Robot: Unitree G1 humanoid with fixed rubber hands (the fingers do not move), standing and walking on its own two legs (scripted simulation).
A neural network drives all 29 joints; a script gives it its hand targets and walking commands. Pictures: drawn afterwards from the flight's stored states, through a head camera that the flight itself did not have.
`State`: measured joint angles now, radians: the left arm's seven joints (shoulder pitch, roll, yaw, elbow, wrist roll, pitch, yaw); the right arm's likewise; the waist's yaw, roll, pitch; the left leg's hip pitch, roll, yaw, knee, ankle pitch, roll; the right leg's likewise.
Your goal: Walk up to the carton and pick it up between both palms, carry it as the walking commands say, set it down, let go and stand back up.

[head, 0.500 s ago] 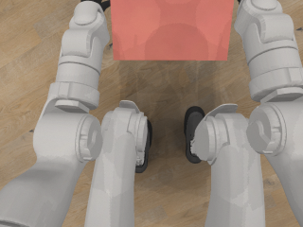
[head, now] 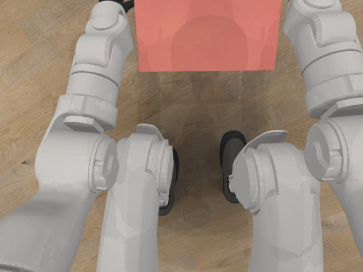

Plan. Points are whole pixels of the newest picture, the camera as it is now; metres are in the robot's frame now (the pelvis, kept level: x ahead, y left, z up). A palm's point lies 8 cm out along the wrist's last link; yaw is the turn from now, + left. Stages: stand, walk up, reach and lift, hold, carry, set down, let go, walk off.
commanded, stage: set down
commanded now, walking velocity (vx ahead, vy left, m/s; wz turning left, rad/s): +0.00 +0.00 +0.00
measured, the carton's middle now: (203, 12) +0.54 -0.01 -0.23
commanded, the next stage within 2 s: none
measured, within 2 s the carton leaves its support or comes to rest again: rests again in 0.22 s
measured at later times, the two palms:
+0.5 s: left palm (115, 8) +0.54 +0.14 -0.17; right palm out of the picture +0.55 -0.15 -0.16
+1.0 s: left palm (115, 6) +0.54 +0.14 -0.18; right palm out of the picture +0.56 -0.16 -0.17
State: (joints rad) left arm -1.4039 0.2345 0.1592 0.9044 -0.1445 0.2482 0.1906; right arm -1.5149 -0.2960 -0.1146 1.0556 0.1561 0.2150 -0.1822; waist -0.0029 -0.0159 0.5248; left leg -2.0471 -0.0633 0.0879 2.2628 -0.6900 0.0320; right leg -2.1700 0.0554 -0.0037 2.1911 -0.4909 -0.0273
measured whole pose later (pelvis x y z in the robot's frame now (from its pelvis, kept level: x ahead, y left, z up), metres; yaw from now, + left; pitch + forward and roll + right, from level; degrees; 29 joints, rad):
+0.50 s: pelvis -0.01 +0.00 -0.01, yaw +0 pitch +27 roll +2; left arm -1.46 0.25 0.13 1.01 -0.15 0.23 0.16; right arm -1.55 -0.30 -0.15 1.15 0.15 0.19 -0.17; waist 0.00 -0.02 0.52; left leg -2.10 -0.08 0.07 2.30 -0.66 0.02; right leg -2.21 0.04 -0.02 2.22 -0.47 -0.04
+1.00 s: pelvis +0.00 +0.00 -0.03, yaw +1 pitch +28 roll +0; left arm -1.44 0.23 0.15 1.00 -0.12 0.19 0.13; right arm -1.54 -0.32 -0.16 1.20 0.16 0.13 -0.11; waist 0.00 -0.01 0.48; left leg -2.16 -0.10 0.06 2.35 -0.67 0.02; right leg -2.25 0.02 -0.04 2.26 -0.50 -0.04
